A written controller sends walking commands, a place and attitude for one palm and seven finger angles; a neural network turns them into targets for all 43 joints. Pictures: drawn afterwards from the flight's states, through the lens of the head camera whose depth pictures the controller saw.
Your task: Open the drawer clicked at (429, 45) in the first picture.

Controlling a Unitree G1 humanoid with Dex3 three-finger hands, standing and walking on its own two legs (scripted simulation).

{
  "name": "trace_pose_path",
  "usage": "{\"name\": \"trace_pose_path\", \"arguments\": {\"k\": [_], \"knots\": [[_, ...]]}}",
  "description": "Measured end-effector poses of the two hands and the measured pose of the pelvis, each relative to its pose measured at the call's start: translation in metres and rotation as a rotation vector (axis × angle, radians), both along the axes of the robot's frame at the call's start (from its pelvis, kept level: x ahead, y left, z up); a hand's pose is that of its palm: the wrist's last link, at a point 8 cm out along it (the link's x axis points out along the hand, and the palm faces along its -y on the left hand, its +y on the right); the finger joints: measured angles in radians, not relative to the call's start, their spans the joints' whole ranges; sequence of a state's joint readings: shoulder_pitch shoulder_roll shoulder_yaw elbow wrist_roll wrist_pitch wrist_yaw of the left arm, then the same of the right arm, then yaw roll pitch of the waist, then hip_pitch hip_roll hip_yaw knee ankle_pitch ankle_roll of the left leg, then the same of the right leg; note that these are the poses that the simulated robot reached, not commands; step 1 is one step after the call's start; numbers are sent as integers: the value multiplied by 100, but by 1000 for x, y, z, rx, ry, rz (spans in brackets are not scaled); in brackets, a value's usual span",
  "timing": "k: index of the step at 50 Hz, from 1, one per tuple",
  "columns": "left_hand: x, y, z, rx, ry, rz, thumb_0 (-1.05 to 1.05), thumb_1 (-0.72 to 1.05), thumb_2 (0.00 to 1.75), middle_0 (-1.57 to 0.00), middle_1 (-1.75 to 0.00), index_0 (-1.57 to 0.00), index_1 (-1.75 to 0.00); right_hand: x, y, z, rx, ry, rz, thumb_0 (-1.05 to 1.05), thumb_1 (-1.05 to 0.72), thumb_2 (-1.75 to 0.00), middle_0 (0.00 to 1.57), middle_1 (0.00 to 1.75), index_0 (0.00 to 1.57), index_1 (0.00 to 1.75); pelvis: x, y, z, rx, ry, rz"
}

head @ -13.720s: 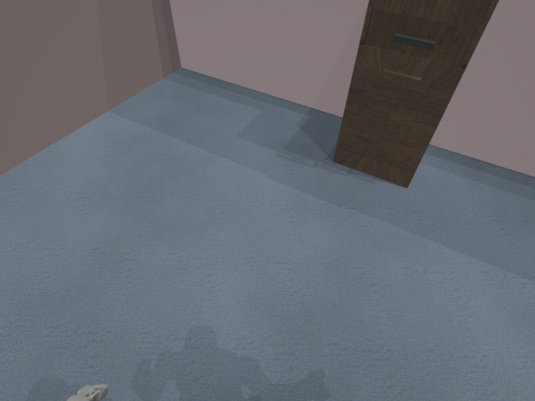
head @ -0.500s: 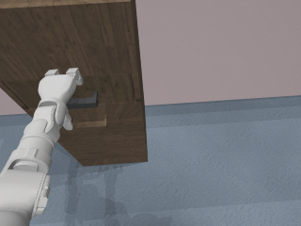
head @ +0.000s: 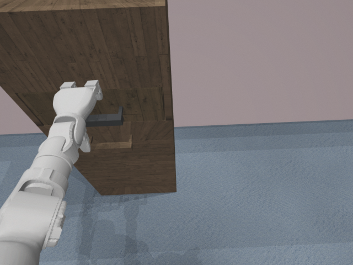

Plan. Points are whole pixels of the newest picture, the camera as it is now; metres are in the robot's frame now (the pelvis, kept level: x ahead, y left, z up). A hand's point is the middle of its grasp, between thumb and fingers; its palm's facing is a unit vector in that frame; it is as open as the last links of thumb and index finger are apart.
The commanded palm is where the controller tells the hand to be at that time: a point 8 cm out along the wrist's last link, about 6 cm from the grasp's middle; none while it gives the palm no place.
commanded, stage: move the hooked fingers above the handle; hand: left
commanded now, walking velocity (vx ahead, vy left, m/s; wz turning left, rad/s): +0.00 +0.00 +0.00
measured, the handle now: (96, 115) +0.52 +0.23 -0.01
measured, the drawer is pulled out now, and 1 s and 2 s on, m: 0.00 0.00 0.00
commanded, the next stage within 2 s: none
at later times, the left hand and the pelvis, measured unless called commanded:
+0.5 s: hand (79, 122) +0.44 +0.24 +0.06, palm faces -0.09 -0.01 -1.00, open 13.8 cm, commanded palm +0.42 +0.23 +0.11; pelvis +0.01 +0.00 +0.00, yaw +0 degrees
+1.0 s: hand (92, 129) +0.43 +0.21 +0.04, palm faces -0.19 -0.03 -0.98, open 13.8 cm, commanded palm +0.43 +0.22 +0.11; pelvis +0.00 +0.00 +0.00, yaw +2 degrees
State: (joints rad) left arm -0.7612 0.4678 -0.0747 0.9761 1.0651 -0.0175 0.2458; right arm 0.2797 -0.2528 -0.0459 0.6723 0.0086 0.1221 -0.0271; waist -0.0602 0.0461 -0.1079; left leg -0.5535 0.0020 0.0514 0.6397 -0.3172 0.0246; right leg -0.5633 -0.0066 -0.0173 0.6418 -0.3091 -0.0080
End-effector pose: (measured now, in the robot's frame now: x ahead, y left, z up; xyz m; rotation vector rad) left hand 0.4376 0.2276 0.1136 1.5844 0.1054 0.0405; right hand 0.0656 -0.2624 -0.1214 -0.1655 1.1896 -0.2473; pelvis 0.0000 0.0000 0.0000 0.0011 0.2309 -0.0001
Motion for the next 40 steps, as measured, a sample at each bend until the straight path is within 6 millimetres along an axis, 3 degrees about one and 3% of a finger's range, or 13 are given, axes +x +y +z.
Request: {"name": "trace_pose_path", "arguments": {"k": [5, 11, 16, 22, 28, 33, 36, 40], "knots": [[-3, -8, -8, -31, 41, -62, 0, -48, 30, -31, -120, -32, -120, -9, -1, 0, -8, 30, -10, 0, -91, -89, 21, 30, 20, 30, 4, 1, 0, -1, -2, -3], [-6, -18, -9, -51, -30, -135, 0, -48, 30, -32, -120, -32, -120, -17, -2, -3, -12, 65, -15, 0, -91, -89, 21, 30, 20, 30, 6, 1, -1, -1, 1, -4], [-2, 2, -1, -14, -89, -40, 0, -48, 30, -32, -120, -32, -120, -17, -2, -6, 1, 71, -22, 0, -91, -89, 21, 30, 20, 30, 6, 0, -2, -1, 10, -8], [-6, 23, 1, 7, 0, 61, 0, -48, 30, -31, -120, -32, -120, -12, -2, -5, 12, 64, -20, 0, -91, -89, 21, 30, 20, 30, 8, -1, 1, -3, 5, -3], [-18, -11, -8, -61, 57, -106, -1, -48, 30, -31, -120, -32, -120, 4, -4, 1, -14, 34, 7, 0, -91, -89, 21, 30, 20, 30, 11, 0, 3, -4, -22, 10], [-19, -29, -7, -73, -43, -198, 0, -49, 30, -32, -120, -32, -120, 16, -5, 3, -25, -12, 21, 0, -91, -89, 21, 30, 20, 30, 6, -1, -1, -1, -19, 7], [-13, -17, 2, -42, -122, -134, 0, -49, 30, -32, -120, -32, -120, 19, -3, 0, -17, -25, 24, 0, -91, -89, 21, 30, 20, 30, 2, -2, -2, 1, -9, 0], [-8, 16, 10, 33, -112, 37, 0, -48, 30, -32, -120, -32, -120, 16, 1, -5, 8, -14, 20, 0, -91, -89, 20, 30, 20, 30, 0, -3, -2, 2, 1, -4]]}}
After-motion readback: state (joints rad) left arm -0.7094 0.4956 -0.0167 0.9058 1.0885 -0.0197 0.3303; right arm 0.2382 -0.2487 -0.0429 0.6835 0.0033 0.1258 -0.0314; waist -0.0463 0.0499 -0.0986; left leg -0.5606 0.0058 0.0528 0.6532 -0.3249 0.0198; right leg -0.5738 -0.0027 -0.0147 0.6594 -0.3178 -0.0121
